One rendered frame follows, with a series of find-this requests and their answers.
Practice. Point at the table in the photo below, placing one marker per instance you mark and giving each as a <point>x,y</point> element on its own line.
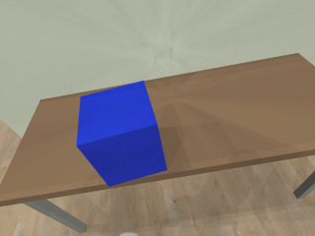
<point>211,120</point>

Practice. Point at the carton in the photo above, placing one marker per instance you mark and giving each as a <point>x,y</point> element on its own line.
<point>118,134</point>

